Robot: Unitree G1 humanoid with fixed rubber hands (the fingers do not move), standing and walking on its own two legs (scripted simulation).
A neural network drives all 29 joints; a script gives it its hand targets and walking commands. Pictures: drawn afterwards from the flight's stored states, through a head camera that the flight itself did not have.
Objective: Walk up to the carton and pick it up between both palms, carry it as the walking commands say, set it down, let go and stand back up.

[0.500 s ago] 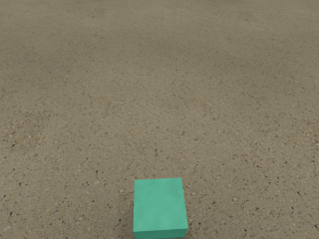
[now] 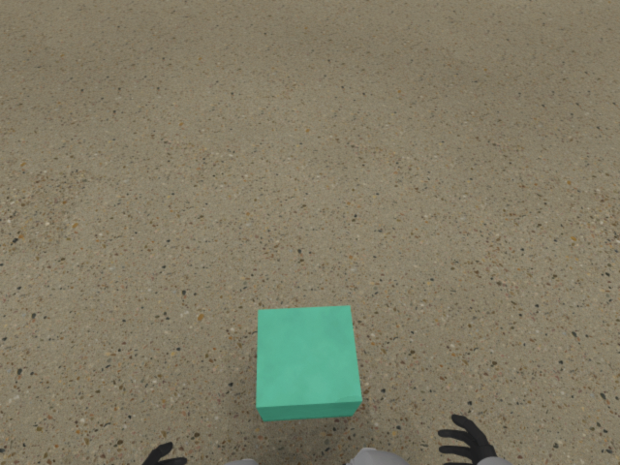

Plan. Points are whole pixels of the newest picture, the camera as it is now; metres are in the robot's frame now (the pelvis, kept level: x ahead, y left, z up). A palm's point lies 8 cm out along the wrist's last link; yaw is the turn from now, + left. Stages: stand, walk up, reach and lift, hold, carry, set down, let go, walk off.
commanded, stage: reach and lift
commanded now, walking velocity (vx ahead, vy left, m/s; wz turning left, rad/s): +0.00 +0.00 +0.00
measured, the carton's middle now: (306, 364) +0.41 +0.01 -0.65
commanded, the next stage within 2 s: none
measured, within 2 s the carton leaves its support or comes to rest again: neither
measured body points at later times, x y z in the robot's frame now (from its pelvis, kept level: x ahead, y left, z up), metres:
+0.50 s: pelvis -0.05 +0.00 -0.06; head +0.11 +0.01 +0.37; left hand +0.18 +0.23 -0.19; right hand +0.20 -0.21 -0.17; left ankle +0.00 +0.13 -0.72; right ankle +0.03 -0.10 -0.72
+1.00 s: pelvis -0.08 +0.01 -0.10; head +0.15 +0.00 +0.29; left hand +0.32 +0.23 -0.20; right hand +0.34 -0.20 -0.20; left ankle +0.00 +0.13 -0.72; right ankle +0.03 -0.10 -0.72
